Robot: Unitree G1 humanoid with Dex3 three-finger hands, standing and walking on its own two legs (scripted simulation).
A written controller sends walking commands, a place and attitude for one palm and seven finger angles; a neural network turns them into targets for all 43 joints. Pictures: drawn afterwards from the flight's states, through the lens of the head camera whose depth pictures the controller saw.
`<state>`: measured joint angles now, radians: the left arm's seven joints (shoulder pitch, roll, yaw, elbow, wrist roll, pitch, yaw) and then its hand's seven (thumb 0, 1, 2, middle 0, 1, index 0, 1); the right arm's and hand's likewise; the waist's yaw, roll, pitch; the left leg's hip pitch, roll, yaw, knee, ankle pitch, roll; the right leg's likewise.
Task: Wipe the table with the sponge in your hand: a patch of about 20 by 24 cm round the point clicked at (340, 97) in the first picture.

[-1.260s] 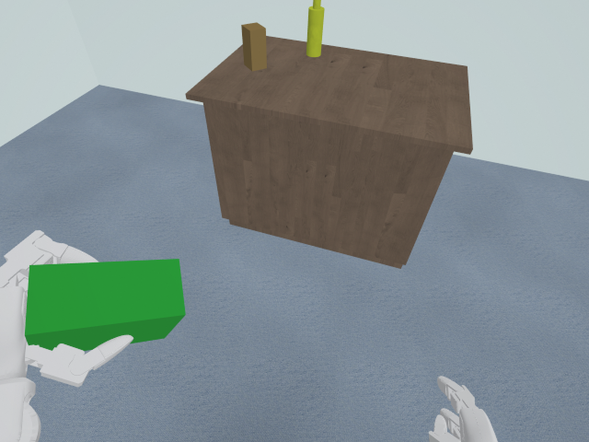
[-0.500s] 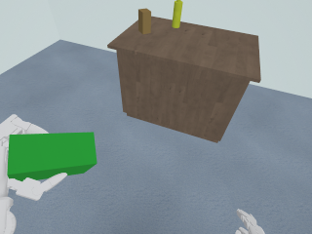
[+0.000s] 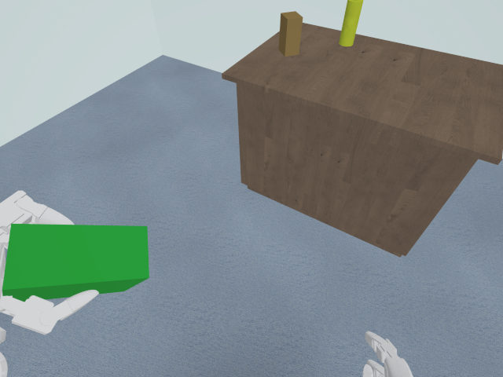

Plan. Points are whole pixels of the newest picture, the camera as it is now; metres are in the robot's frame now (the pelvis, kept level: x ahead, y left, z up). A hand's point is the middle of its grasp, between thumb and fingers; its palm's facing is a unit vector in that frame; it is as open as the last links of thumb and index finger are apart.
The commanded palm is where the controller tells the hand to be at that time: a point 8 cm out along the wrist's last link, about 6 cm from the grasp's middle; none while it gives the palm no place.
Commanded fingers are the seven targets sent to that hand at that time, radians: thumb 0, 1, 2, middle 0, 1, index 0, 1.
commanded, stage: walk to a spot facing it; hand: left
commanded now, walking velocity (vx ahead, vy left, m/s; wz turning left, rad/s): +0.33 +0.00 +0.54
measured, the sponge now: (98, 262) +0.22 +0.20 +0.15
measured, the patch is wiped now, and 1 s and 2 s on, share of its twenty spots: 0.00 0.00 0.00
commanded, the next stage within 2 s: none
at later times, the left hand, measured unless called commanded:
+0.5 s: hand (35, 197) +0.29 +0.30 +0.18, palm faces +0.59 -0.68 -0.43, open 10.4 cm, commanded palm +0.21 +0.32 +0.19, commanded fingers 0.00 0.10 1.30 -1.20 -1.60 -1.20 -1.60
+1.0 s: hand (76, 172) +0.35 +0.28 +0.17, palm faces +0.69 -0.57 -0.45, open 10.4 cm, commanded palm +0.26 +0.30 +0.19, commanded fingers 0.00 0.10 1.30 -1.20 -1.60 -1.20 -1.60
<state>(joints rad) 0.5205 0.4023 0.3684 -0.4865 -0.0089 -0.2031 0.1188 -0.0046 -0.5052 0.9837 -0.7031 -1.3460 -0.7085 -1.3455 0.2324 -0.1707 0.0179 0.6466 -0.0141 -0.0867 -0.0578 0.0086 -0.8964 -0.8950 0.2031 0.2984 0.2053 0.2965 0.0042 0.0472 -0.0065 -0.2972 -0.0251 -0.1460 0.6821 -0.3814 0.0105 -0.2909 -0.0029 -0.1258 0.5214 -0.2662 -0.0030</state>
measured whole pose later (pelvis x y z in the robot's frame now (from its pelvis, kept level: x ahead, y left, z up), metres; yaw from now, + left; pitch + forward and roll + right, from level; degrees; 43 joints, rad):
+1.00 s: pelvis +0.26 -0.02 +0.01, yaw +28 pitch -1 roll +3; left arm 0.47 0.32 0.30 -0.50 0.00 -0.17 0.14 -0.01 -0.51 0.99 -0.70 -1.35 -0.71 -1.35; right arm 0.17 -0.26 -0.04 0.63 -0.01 -0.05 -0.08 0.01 -0.90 -0.90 0.20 0.30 0.20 0.30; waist -0.01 -0.02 0.10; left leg -0.54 0.06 0.10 1.08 -0.42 -0.04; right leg -0.18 -0.16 -0.23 0.56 -0.35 0.01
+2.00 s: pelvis +0.29 -0.10 +0.00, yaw +60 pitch -1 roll +2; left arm 0.47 0.40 0.39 -0.59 -0.05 -0.19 0.17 -0.01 -0.51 0.99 -0.69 -1.36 -0.71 -1.35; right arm 0.20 -0.23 -0.04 0.56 -0.01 -0.06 -0.09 0.01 -0.90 -0.90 0.19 0.30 0.20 0.30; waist 0.01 -0.06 0.05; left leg -0.25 0.01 0.08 0.60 -0.32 0.00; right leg -0.45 -0.16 -0.20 0.85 -0.43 0.03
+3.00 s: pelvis +0.30 -0.08 +0.01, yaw +87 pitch -1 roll +0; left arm 0.50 0.39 0.38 -0.60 -0.02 -0.22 0.14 -0.01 -0.51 1.00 -0.69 -1.37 -0.70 -1.36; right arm 0.21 -0.10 0.04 0.60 0.00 -0.11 -0.03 0.01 -0.90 -0.90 0.20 0.30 0.20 0.30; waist 0.02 0.00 0.05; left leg -0.23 0.05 0.11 0.49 -0.24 0.01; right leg -0.55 -0.13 -0.11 1.00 -0.34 0.05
